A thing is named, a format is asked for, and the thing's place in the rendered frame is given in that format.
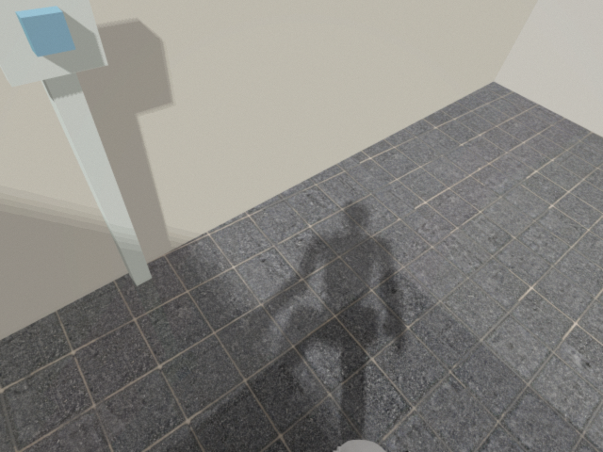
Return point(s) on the button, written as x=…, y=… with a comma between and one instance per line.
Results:
x=46, y=30

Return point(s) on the panel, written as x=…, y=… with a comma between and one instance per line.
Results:
x=57, y=72

